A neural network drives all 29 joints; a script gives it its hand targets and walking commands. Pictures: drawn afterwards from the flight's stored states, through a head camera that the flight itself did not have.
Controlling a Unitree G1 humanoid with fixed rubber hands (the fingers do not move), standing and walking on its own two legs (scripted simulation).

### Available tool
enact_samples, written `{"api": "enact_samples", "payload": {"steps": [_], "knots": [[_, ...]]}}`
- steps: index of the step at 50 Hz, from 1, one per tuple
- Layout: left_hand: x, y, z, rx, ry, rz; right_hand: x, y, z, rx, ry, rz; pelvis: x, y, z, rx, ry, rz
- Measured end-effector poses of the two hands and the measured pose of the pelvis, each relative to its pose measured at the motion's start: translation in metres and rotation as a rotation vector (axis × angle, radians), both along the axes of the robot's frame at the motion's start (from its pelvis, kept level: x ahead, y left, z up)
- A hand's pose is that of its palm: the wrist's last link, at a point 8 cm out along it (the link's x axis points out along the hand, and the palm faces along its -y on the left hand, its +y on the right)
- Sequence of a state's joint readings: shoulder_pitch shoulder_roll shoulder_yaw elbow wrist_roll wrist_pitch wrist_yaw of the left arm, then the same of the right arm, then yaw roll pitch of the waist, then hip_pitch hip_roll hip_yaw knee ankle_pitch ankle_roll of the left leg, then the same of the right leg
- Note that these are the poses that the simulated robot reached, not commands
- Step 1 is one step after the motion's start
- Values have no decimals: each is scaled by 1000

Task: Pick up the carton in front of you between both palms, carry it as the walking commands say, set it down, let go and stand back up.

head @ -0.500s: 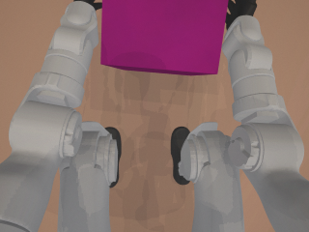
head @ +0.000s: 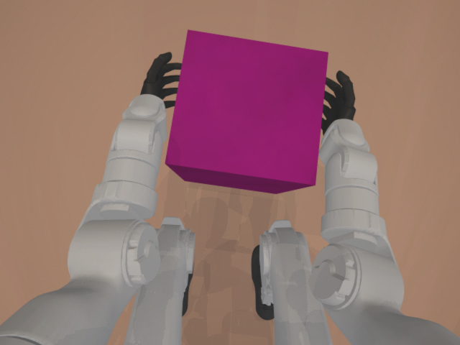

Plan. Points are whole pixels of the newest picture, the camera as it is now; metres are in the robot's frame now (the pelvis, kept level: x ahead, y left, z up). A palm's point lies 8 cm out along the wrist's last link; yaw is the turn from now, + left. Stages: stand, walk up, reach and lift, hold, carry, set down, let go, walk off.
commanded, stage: reach and lift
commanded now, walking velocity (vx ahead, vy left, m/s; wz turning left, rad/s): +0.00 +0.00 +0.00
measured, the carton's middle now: (241, 129) +0.48 -0.01 -0.12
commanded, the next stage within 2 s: none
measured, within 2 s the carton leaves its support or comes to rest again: neither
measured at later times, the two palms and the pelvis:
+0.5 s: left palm (114, 81) +0.45 +0.15 +0.09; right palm (389, 98) +0.45 -0.15 +0.10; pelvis +0.05 -0.01 +0.13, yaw +1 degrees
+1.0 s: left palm out of the picture +0.40 +0.14 +0.25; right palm out of the picture +0.40 -0.16 +0.26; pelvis +0.08 -0.01 +0.26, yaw +0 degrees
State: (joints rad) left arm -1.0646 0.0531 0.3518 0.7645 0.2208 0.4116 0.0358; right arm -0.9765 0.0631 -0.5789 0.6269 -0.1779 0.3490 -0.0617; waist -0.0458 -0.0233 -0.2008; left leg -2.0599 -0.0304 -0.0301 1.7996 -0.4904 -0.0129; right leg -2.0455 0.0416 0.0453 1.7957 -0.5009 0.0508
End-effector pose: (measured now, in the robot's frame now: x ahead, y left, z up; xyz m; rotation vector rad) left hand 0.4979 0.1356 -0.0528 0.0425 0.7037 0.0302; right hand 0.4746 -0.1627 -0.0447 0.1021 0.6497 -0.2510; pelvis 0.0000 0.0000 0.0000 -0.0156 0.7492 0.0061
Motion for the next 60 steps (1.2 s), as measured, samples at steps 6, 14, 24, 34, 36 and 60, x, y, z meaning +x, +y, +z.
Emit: {"api": "enact_samples", "payload": {"steps": [6,14,24,34,36,60], "knots": [[-7,1,36,10,9,7,-5,1,32,0,9,16,9,-2,30,8,-13,-9],[-26,3,74,-7,0,36,-13,2,77,1,-4,33,23,-4,70,11,-59,-4],[-46,10,137,-9,-2,64,-27,9,138,8,-5,53,45,-6,123,16,-169,-3],[-65,7,200,-39,-5,79,-45,6,207,-13,-8,58,62,-4,181,16,-291,-10],[-70,7,213,-36,0,85,-48,7,219,-6,-4,61,65,-4,192,16,-319,-14],[-108,15,358,-8,-39,112,-74,14,362,-35,-40,128,84,-4,286,19,-731,-1]]}}
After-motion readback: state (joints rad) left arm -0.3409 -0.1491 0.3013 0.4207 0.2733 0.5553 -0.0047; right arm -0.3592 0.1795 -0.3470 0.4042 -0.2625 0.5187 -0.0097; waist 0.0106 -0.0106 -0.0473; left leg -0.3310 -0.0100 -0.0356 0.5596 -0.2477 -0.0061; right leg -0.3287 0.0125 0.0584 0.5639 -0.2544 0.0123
